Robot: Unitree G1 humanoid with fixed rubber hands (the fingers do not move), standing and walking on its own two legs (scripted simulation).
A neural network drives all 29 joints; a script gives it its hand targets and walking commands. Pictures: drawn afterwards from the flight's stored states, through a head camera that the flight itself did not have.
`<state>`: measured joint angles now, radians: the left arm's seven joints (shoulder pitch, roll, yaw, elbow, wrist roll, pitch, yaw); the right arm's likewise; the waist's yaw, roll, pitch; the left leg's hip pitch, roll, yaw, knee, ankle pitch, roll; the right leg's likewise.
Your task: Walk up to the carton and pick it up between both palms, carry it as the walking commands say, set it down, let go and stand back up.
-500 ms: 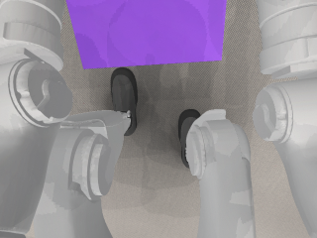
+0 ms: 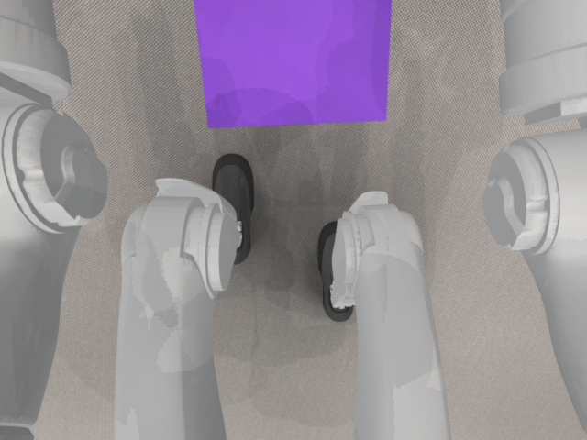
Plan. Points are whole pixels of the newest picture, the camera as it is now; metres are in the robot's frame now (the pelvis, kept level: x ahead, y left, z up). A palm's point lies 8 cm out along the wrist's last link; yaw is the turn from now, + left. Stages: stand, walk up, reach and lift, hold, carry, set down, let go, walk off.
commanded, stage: set down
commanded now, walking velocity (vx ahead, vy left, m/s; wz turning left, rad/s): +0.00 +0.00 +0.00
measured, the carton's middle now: (289, 11) +0.52 +0.04 -0.29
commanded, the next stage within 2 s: let go in 0.66 s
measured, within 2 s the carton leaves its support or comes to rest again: neither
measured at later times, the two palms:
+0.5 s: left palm out of the picture +0.58 +0.25 +0.03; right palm out of the picture +0.60 -0.09 +0.04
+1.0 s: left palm out of the picture +0.51 +0.27 +0.08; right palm out of the picture +0.54 -0.13 +0.09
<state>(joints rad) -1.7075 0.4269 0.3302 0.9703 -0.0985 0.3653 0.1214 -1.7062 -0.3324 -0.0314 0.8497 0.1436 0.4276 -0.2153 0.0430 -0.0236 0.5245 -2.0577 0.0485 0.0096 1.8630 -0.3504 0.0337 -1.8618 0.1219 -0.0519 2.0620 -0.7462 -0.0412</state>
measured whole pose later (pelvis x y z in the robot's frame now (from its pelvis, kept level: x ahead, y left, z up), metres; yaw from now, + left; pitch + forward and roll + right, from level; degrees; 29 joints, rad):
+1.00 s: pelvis +0.03 +0.01 +0.22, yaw +0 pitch +24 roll -2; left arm -1.08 0.43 0.21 0.49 -0.07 0.47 0.02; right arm -1.11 -0.26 -0.12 0.45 0.07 0.52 -0.17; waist 0.04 -0.02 0.53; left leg -1.28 0.03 0.01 1.10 -0.22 0.03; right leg -1.12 0.12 0.02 1.21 -0.50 -0.02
